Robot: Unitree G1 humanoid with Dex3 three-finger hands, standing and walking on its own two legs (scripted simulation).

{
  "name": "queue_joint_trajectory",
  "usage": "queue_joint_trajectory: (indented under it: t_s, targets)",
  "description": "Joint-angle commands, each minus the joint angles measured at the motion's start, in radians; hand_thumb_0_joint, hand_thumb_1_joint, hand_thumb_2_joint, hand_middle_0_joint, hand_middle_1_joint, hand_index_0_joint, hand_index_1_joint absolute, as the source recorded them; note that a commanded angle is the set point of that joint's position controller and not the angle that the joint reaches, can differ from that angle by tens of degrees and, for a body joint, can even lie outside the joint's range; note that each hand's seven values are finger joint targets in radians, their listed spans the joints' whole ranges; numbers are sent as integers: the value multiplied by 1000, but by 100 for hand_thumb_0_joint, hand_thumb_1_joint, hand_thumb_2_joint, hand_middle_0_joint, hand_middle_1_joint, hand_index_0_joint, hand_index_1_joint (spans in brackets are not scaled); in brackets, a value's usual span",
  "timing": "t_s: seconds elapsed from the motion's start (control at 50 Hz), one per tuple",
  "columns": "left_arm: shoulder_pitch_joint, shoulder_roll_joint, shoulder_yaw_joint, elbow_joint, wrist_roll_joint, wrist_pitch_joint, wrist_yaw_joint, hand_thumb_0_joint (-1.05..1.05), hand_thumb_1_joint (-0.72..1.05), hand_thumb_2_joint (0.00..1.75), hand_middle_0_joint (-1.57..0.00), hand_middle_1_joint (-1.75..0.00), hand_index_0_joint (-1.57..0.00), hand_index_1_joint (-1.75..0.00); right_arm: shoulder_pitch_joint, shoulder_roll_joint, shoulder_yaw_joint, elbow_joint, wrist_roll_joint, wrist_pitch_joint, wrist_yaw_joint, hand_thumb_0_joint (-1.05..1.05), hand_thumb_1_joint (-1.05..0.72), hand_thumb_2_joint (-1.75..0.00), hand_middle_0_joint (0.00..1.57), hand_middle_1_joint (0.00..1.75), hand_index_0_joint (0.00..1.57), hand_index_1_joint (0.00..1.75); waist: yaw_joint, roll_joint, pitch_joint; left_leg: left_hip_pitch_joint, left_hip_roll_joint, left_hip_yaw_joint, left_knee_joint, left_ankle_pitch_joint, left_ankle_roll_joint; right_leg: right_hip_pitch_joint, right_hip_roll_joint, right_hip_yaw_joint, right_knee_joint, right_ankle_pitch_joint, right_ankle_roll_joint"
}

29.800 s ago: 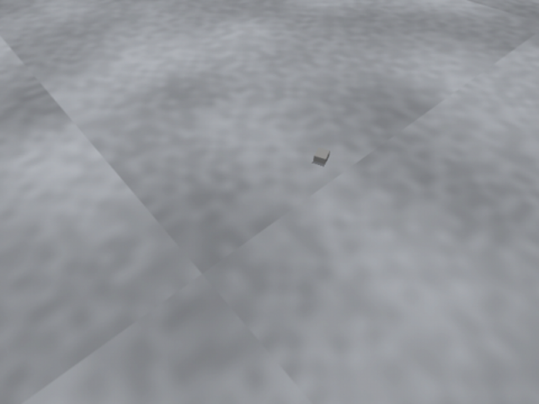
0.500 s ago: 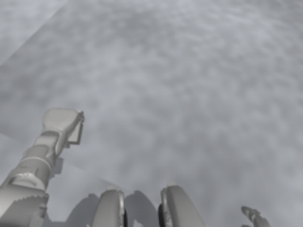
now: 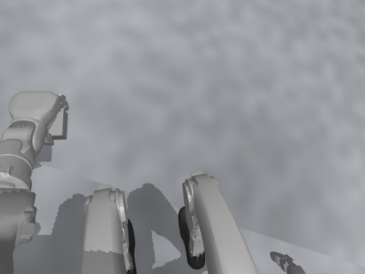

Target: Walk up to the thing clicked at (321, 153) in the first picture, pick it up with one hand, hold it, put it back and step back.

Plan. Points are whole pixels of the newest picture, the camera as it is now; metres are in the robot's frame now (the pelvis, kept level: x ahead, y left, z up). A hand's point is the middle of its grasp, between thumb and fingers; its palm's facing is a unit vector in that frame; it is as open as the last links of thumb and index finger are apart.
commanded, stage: crouch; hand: left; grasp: from above
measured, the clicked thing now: (47, 124) +0.47 +0.25 -0.18
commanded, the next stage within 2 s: lower in 1.04 s
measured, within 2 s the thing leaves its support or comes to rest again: neither
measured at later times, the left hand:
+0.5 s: hand (56, 124) +0.49 +0.25 -0.24, palm faces -0.47 +0.00 -0.88, open 9.3 cm
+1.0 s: hand (60, 125) +0.51 +0.26 -0.29, palm faces -0.47 +0.01 -0.88, open 9.3 cm
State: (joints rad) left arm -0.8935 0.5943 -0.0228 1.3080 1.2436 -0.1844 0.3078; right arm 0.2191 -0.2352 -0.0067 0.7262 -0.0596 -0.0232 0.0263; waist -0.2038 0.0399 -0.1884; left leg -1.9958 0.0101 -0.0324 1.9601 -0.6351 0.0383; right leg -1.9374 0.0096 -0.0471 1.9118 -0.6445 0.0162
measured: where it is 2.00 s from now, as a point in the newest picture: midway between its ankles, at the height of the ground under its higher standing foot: (160, 254)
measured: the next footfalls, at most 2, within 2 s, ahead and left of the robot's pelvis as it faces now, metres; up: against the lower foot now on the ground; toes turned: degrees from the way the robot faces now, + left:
none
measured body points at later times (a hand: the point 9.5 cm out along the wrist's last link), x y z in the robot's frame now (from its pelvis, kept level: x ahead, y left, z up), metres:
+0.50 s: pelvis +0.00 +0.00 -0.08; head +0.25 +0.05 +0.29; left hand +0.51 +0.25 -0.19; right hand +0.04 -0.28 -0.19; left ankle +0.08 +0.10 -0.43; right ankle +0.08 -0.13 -0.43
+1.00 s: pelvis -0.01 -0.01 -0.13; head +0.26 +0.05 +0.23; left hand +0.53 +0.25 -0.24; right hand +0.01 -0.28 -0.22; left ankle +0.08 +0.10 -0.43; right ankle +0.08 -0.13 -0.43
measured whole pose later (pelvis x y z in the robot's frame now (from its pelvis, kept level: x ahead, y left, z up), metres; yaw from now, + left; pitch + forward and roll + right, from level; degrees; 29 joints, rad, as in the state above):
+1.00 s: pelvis -0.01 -0.01 -0.13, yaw -5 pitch +35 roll -9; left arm -1.09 0.87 0.05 1.50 1.30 -0.26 0.32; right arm 0.17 -0.28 0.13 0.69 -0.13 -0.02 0.12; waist -0.29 -0.02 -0.01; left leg -2.33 0.03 -0.12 2.40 -0.69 0.03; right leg -2.25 0.04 -0.13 2.30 -0.67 0.01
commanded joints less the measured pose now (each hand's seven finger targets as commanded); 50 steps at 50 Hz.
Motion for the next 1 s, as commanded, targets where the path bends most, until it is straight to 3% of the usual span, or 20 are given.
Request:
queue_joint_trajectory:
  t_s: [0.0, 0.08, 0.1, 0.16, 0.24, 0.36, 0.4, 0.46, 0.48, 0.5, 0.58, 0.62, 0.68, 0.7, 0.88, 0.96, 0.98]
  targets:
    - [-385, 249, 60, -159, 11, -8, 59, 0, 81, 45, -111, -47, -115, -43, 194, -230, -78, -30, -18, -18, 15, 0, -90, -90, 20, 30, 20, 30, -2, 244, -722, 610, -17, -45, -175, 251, -29, 209, 20, -40, -147, 208, -69]
    - [-413, 253, 62, -143, 5, -8, 63, 0, 80, 45, -111, -47, -115, -43, 200, -229, -79, -15, -30, -17, 34, 0, -91, -90, 20, 30, 20, 30, -15, 243, -700, 565, -14, -30, -103, 280, -20, 190, 24, -45, -114, 239, -63]
    - [-461, 276, 70, -195, 3, -12, 67, 0, 82, 44, -111, -47, -115, -42, 198, -230, -81, -15, -32, -18, 36, 0, -90, -90, 20, 30, 20, 30, -14, 261, -729, 557, -14, -28, -90, 274, -20, 190, 23, -46, -103, 239, -63]
    - [-438, 267, 61, -118, 3, -9, 64, 0, 84, 47, -113, -48, -117, -44, 191, -228, -77, -8, -36, -16, 45, 0, -91, -90, 20, 30, 20, 30, -25, 236, -665, 493, -13, -21, -56, 242, -14, 172, 29, -47, -81, 228, -61]
    - [-453, 320, 80, -107, 14, -13, 60, 0, 87, 49, -115, -50, -119, -46, 197, -236, -70, -13, -42, -11, 55, 0, -91, -90, 20, 30, 20, 30, -25, 226, -692, 451, -13, -11, 6, 272, -6, 194, 36, -46, -43, 264, -56]
    - [-447, 346, 78, -22, 21, -22, 48, 0, 85, 46, -113, -49, -118, -44, 174, -246, -46, -25, -47, -4, 69, 0, -91, -90, 20, 30, 20, 30, -43, 225, -592, 352, -11, -25, 33, 206, -9, 128, 42, -64, 11, 216, -60]
    - [-470, 389, 91, -42, 27, -31, 51, 0, 83, 45, -112, -48, -116, -44, 170, -251, -36, -26, -48, 1, 71, 0, -91, -90, 20, 30, 20, 30, -31, 241, -615, 331, -12, -17, 53, 207, -8, 146, 48, -66, 30, 224, -60]
    - [-478, 414, 104, -40, 32, -35, 52, 0, 85, 50, -114, -51, -118, -46, 175, -263, -28, -35, -51, 3, 76, 0, -91, -90, 20, 30, 20, 30, -37, 251, -631, 335, -8, -27, 76, 208, -9, 124, 47, -76, 58, 224, -58]
    - [-472, 385, 87, -14, 33, -36, 48, 0, 88, 50, -115, -51, -120, -47, 181, -264, -23, -38, -54, 4, 77, 0, -91, -90, 20, 30, 20, 30, -58, 253, -604, 330, -7, -35, 77, 194, -12, 105, 47, -82, 66, 212, -58]
    - [-487, 394, 89, -21, 27, -41, 47, 0, 88, 47, -114, -51, -119, -46, 175, -267, -19, -39, -54, 3, 78, 0, -91, -90, 20, 30, 20, 30, -62, 261, -584, 321, -6, -41, 78, 178, -14, 86, 45, -85, 74, 201, -59]
    - [-516, 457, 107, -23, 33, -53, 53, 0, 84, 44, -111, -48, -116, -43, 168, -273, -4, -39, -58, 8, 77, 0, -90, -90, 20, 30, 20, 30, -57, 274, -580, 283, -6, -34, 103, 146, -13, 84, 52, -91, 92, 182, -59]
    - [-525, 446, 100, -13, 32, -57, 55, 0, 86, 43, -111, -50, -117, -44, 172, -278, 6, -38, -63, 4, 79, 0, -90, -90, 20, 30, 20, 30, -77, 283, -564, 276, -5, -41, 118, 139, -15, 64, 47, -96, 108, 178, -58]
    - [-528, 457, 95, 8, 35, -64, 55, 0, 86, 42, -112, -50, -117, -44, 167, -281, 16, -35, -65, 4, 79, 0, -91, -90, 20, 30, 20, 30, -85, 302, -539, 260, -5, -45, 127, 116, -17, 36, 51, -104, 123, 158, -60]
    - [-548, 486, 107, -10, 38, -66, 57, 0, 84, 44, -110, -49, -116, -44, 172, -291, 17, -30, -66, 5, 77, 0, -90, -90, 20, 30, 20, 30, -79, 301, -561, 266, -3, -47, 133, 121, -17, 39, 49, -107, 127, 164, -59]
    - [-520, 519, 106, 49, 42, -70, 56, 0, 89, 46, -114, -52, -119, -46, 174, -297, 51, -34, -77, 8, 83, 0, -91, -90, 20, 30, 20, 30, -92, 277, -535, 191, -1, -41, 194, 143, -8, 70, 61, -116, 155, 194, -51]
    - [-528, 538, 104, 48, 41, -74, 58, 0, 87, 43, -113, -50, -118, -44, 162, -301, 59, -36, -75, 12, 81, 0, -91, -90, 20, 30, 20, 30, -82, 285, -523, 167, -1, -42, 201, 123, -7, 60, 63, -119, 163, 181, -53]
    - [-528, 531, 103, 53, 43, -73, 56, 0, 88, 44, -113, -51, -118, -45, 167, -302, 61, -41, -78, 12, 83, 0, -91, -90, 20, 30, 20, 30, -98, 289, -512, 163, 1, -42, 210, 126, -6, 61, 62, -121, 162, 187, -49]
